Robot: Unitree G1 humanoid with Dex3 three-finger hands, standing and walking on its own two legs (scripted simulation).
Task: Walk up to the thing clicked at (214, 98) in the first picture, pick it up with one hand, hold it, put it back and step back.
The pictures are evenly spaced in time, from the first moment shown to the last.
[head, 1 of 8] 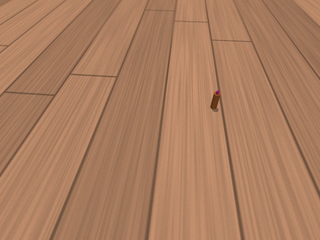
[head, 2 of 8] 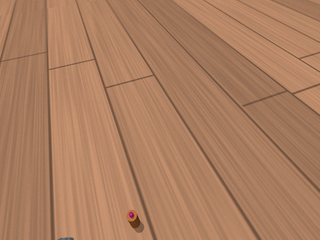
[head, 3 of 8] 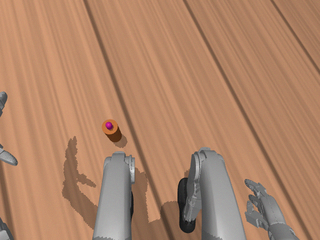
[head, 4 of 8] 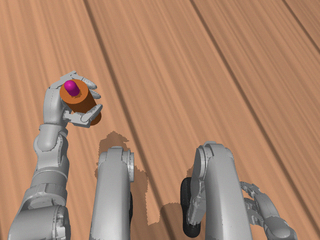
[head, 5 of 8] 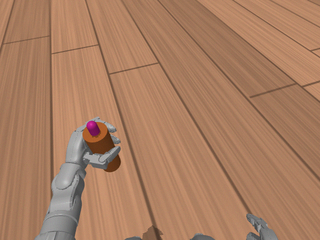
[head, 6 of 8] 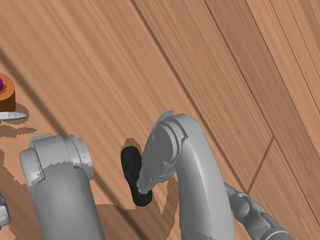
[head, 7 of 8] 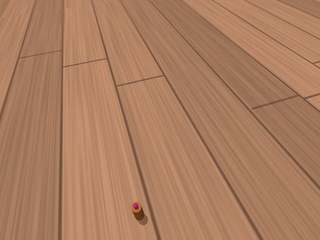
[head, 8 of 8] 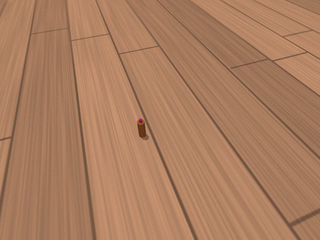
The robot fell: no
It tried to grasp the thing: yes
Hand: left
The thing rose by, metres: 0.69
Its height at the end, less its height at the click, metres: +0.00
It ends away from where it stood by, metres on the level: 0.01
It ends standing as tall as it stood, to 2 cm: yes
